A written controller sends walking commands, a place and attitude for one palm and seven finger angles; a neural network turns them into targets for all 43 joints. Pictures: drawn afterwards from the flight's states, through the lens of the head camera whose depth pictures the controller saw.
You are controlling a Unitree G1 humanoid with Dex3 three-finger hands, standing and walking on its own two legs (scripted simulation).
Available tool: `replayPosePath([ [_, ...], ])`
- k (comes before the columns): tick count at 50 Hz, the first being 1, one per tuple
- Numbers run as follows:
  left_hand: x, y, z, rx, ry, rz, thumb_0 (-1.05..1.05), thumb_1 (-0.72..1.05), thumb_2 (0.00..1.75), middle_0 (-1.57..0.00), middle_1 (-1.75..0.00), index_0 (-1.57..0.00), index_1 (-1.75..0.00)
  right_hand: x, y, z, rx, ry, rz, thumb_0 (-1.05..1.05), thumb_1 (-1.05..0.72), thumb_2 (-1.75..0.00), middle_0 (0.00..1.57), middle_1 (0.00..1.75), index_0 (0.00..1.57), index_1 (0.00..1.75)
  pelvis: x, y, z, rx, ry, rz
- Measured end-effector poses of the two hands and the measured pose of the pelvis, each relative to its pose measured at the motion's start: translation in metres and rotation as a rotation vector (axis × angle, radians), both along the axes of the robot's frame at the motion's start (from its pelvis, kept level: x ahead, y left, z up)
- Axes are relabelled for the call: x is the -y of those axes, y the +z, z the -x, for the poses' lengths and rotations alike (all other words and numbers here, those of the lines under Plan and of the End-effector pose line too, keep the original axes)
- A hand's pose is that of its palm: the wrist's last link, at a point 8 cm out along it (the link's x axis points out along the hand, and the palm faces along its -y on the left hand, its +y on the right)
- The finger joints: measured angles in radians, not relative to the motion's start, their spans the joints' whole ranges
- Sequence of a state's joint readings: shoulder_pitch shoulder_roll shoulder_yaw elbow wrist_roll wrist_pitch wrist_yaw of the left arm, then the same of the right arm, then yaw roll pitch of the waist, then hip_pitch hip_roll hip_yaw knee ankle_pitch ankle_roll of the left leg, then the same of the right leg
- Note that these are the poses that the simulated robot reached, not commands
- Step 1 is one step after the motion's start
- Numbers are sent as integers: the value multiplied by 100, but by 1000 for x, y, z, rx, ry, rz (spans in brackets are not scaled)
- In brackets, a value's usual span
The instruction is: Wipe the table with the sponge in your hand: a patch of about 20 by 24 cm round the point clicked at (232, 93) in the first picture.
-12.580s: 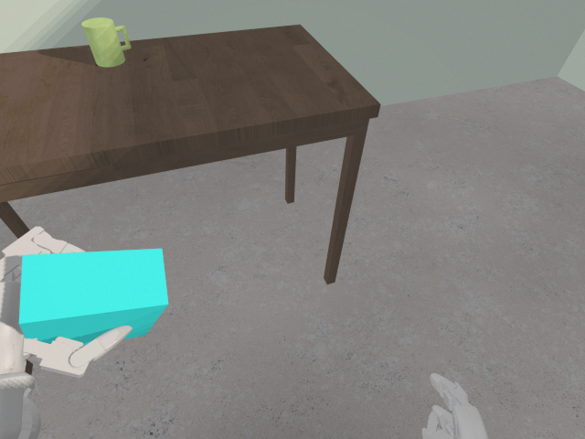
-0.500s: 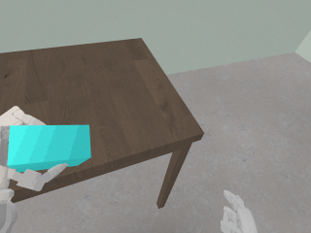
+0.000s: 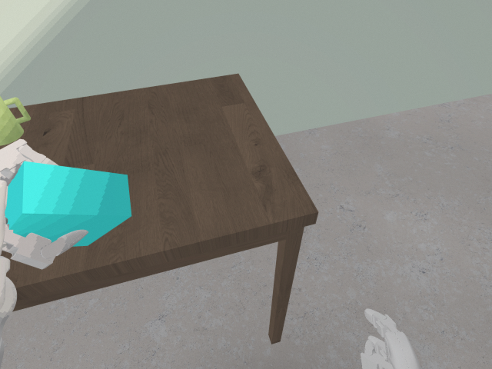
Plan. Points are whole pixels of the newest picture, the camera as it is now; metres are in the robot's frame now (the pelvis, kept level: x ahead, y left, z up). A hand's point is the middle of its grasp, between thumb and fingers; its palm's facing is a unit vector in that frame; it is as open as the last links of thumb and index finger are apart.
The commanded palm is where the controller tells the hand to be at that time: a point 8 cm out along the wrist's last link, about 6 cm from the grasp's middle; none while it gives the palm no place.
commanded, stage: turn the palm down, sponge in hand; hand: left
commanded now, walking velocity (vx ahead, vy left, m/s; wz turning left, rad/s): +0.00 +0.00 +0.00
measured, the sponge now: (77, 211) +0.25 +0.26 +0.17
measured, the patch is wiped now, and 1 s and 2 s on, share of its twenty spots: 0.00 0.00 0.00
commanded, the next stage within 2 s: move the sponge above the wiping area in 1.72 s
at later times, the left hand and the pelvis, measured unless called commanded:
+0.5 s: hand (35, 199) +0.25 +0.31 +0.20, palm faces +0.33 -0.38 -0.86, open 9.8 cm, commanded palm +0.20 +0.30 +0.26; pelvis +0.02 +0.01 +0.00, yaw -1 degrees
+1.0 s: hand (34, 182) +0.27 +0.31 +0.21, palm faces +0.23 -0.24 -0.94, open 9.8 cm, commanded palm +0.21 +0.33 +0.29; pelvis +0.02 +0.05 +0.01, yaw -1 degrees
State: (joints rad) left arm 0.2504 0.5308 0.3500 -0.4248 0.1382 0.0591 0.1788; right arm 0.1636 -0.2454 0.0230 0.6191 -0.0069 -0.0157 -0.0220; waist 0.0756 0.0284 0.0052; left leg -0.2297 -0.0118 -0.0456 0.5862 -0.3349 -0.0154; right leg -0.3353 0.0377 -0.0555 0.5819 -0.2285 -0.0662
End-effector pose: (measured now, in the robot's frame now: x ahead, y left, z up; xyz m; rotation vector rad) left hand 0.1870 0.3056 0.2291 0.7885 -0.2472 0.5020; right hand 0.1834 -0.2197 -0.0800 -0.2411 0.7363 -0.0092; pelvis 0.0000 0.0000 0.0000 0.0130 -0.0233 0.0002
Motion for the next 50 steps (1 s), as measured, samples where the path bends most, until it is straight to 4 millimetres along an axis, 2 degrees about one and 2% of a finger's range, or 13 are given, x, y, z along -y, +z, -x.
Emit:
replayPosePath([
  [4,-7,-1,-7,-146,81,-12,-1,-47,103,-77,-135,-77,-135,17,-4,-8,5,-30,4,2,-90,-90,21,30,20,30,6,1,-1,7,8,4],
  [9,19,-14,-22,-305,-38,-68,-1,-47,103,-77,-135,-77,-135,31,-3,-17,35,-80,6,2,-90,-90,20,30,20,30,10,1,-3,1,2,0],
  [13,40,-4,-26,-238,-144,-152,-1,-47,103,-77,-135,-77,-135,34,-1,-21,36,-100,13,2,-91,-90,20,30,20,30,12,0,-8,-11,-7,-4],
  [17,34,18,-21,-132,-91,-213,-1,-47,103,-77,-135,-77,-135,30,-2,-22,16,-108,2,2,-91,-90,20,30,20,30,8,0,-15,-15,-12,0],
  [21,7,22,-21,-183,59,-222,-1,-47,103,-77,-135,-77,-135,21,-7,-24,-4,-112,-16,2,-91,-90,20,30,20,30,-2,1,-19,-10,-12,4],
  [25,-12,9,-25,-327,122,-221,-1,-47,103,-77,-135,-77,-135,7,-7,-29,-1,-102,-19,2,-91,-90,20,30,20,30,-12,3,-20,-4,-11,5],
  [29,1,3,-32,-358,25,-255,-1,-47,103,-77,-135,-77,-135,-12,2,-38,36,-76,-11,2,-91,-90,20,30,20,30,-21,5,-21,0,-16,6],
  [32,17,13,-34,-298,-68,-318,-1,-47,103,-77,-135,-77,-135,-27,12,-46,68,-55,-16,2,-91,-90,20,30,20,30,-27,7,-24,5,-21,8],
  [34,19,24,-35,-251,-77,-362,-1,-47,103,-77,-135,-77,-135,-37,17,-52,82,-40,-26,2,-90,-90,20,30,20,30,-31,8,-25,9,-23,11],
  [39,-13,47,-40,-217,86,-376,0,-47,103,-77,-135,-77,-135,-55,22,-65,85,-6,-61,2,-90,-90,21,30,20,30,-39,10,-25,16,-24,17],
  [43,-38,45,-43,-306,199,-345,0,-47,103,-77,-135,-77,-135,-64,23,-72,80,13,-72,2,-90,-90,21,30,20,30,-45,12,-23,11,-20,16],
  [46,-34,36,-44,-373,177,-344,-1,-47,103,-77,-135,-77,-135,-68,25,-77,81,27,-65,2,-90,-90,21,30,20,30,-48,13,-22,9,-15,15],
  [50,-9,30,-46,-398,74,-412,-1,-47,103,-77,-135,-77,-135,-74,27,-83,87,48,-54,2,-90,-90,21,30,20,30,-50,14,-22,15,-13,13],
])
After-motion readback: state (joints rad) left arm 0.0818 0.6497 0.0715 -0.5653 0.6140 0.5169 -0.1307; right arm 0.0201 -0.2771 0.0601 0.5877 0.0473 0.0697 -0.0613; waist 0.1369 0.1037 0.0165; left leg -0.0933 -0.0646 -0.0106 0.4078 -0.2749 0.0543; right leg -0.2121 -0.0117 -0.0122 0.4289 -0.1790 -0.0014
